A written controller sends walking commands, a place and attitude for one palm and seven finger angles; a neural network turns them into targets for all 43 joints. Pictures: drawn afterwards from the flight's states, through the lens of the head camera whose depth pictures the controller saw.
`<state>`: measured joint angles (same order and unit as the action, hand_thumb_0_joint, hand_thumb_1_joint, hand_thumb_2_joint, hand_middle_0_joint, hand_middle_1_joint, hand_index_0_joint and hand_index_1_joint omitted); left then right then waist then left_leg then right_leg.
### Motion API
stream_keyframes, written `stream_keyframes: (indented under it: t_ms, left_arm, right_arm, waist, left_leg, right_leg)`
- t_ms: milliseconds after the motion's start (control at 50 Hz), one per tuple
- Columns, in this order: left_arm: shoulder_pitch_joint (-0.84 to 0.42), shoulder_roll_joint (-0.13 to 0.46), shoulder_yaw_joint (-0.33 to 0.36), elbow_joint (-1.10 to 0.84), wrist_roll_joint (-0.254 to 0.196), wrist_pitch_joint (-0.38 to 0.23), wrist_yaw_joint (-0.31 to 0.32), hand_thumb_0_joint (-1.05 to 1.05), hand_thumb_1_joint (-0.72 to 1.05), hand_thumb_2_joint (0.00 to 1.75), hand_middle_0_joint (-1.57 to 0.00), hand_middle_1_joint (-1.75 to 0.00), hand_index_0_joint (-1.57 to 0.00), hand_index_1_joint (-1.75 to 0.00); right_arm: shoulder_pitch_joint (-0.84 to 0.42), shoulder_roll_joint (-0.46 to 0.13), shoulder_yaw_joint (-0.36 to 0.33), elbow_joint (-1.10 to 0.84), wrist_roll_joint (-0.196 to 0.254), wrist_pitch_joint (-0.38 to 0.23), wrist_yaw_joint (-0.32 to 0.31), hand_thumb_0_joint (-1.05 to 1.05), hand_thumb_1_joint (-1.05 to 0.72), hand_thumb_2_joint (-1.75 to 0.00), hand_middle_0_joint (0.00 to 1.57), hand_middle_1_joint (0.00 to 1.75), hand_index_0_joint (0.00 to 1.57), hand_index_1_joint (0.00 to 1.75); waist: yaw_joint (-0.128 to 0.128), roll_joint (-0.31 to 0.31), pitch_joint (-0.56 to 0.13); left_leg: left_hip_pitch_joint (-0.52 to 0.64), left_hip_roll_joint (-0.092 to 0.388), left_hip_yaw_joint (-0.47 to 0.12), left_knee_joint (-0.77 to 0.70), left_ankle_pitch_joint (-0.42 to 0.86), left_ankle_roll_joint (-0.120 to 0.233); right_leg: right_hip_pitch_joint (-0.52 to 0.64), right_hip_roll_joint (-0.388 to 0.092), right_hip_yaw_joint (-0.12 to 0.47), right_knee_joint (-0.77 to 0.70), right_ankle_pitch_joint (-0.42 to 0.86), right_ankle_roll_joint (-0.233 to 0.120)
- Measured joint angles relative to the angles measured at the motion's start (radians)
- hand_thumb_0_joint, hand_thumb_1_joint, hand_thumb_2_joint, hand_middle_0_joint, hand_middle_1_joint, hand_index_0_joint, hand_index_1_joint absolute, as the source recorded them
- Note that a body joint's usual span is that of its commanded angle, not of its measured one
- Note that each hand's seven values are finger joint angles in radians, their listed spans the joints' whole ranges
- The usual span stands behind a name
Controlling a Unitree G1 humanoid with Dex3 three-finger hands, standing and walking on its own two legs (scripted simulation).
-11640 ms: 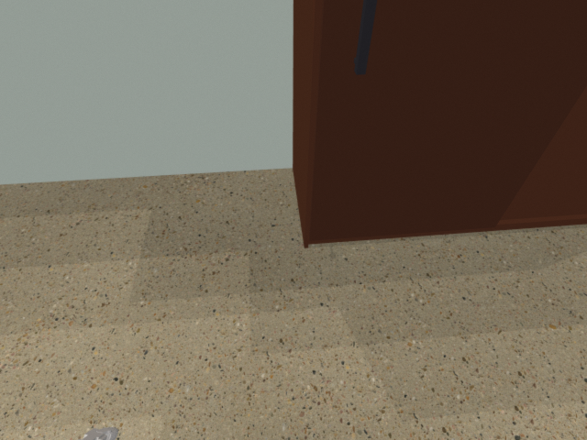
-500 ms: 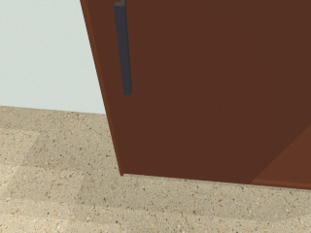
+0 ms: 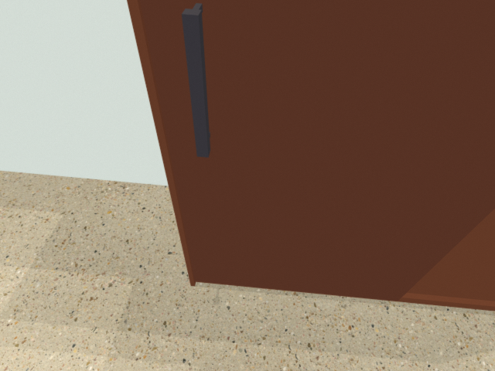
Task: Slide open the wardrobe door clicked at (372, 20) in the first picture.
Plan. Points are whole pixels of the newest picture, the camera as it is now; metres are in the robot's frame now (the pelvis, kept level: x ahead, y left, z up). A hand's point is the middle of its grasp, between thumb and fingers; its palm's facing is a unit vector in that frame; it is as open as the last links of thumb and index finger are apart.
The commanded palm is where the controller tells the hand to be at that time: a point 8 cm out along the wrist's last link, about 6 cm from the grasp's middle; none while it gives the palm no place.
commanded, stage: shuffle to correct the standing spot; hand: left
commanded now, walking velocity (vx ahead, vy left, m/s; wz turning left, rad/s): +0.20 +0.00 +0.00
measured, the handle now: (201, 89) +0.55 +0.13 +0.18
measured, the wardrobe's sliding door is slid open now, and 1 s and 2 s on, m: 0.00 0.00 0.00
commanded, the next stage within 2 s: come to a stop and stand still in 0.12 s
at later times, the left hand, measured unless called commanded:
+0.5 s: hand out of the picture +0.07 +0.16 -0.18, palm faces +0.05 -0.98 -0.21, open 7.3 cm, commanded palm none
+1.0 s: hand out of the picture +0.06 +0.20 -0.17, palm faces +0.04 -0.97 -0.22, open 7.4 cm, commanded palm none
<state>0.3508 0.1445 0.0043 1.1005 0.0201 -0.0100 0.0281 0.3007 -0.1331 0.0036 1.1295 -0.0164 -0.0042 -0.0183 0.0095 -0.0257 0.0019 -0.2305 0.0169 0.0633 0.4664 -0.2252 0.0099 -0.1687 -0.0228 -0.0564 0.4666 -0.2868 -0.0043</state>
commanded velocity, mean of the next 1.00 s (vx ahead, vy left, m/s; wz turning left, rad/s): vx -0.02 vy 0.00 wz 0.00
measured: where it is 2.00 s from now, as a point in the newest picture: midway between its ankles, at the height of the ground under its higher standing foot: outside the picture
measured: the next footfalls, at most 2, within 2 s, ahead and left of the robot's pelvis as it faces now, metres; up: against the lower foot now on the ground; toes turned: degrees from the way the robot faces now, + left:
right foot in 0.88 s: +0.10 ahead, -0.10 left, +0.01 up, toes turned +4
right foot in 1.64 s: +0.01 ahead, -0.09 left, +0.00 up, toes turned +2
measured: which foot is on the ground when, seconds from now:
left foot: down 0.00-1.00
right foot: down 0.00-0.76, up 0.78-0.86, down 0.88-1.00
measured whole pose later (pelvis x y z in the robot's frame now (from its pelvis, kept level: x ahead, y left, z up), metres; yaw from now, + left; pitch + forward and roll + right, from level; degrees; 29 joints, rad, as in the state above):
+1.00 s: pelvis +0.00 +0.02 -0.01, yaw +1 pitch -3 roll +0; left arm 0.26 0.18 0.00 0.93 0.02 0.03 0.03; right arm 0.26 -0.18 -0.02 0.93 -0.03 0.03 -0.01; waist 0.00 0.00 0.00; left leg -0.24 -0.01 0.12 0.59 -0.30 0.05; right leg -0.32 -0.04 -0.03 0.60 -0.25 -0.01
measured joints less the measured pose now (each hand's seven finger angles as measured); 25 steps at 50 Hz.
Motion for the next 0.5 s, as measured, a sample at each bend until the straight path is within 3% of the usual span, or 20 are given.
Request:
stream_keyframes:
  t_ms: [220, 340, 420, 500]
  left_arm:
    - [0.083, -0.018, 0.026, 0.012, 0.001, -0.013, -0.01, 0.0, 0.91, 0.89, -0.2, -0.3, -0.2, -0.3]
    - [0.065, -0.025, 0.023, 0.035, -0.004, 0.005, 0.004, 0.0, 0.91, 0.89, -0.2, -0.3, -0.2, -0.3]
    - [0.004, -0.027, 0.021, 0.014, -0.007, -0.003, 0.012, 0.0, 0.91, 0.89, -0.2, -0.3, -0.2, -0.3]
    - [-0.045, -0.015, 0.026, -0.033, 0.0, -0.006, 0.03, 0.01, 0.92, 0.89, -0.2, -0.3, -0.2, -0.3]
  right_arm:
    - [0.068, 0.03, -0.004, -0.004, 0.001, -0.017, 0.004, 0.0, -0.91, -0.9, 0.2, 0.3, 0.2, 0.3]
    - [0.041, 0.044, 0.003, -0.002, 0.002, -0.04, -0.023, 0.0, -0.91, -0.9, 0.2, 0.3, 0.2, 0.3]
    - [0.026, 0.051, 0.006, 0.002, 0.013, -0.023, -0.034, 0.0, -0.91, -0.9, 0.2, 0.3, 0.2, 0.3]
    - [0.007, 0.045, -0.011, -0.002, 0.01, 0.005, -0.037, 0.01, -0.92, -0.9, 0.2, 0.3, 0.2, 0.3]
  waist:
    - [0.007, -0.009, -0.003]
    - [0.002, -0.024, 0.027]
    - [-0.007, 0.002, 0.048]
    - [-0.007, 0.007, 0.046]
  left_leg:
    - [-0.015, 0.002, -0.004, 0.138, -0.137, 0.005]
    - [0.038, -0.007, 0.032, 0.134, -0.178, 0.013]
    - [0.065, -0.002, 0.024, 0.105, -0.153, 0.0]
    - [0.043, -0.001, 0.025, 0.099, -0.087, -0.012]
  right_leg:
    - [0.008, -0.004, -0.001, 0.092, -0.115, 0.008]
    - [-0.039, -0.029, -0.013, 0.229, -0.166, 0.004]
    - [0.001, -0.022, -0.04, 0.108, -0.096, 0.003]
    - [-0.019, -0.026, -0.051, 0.109, -0.057, -0.006]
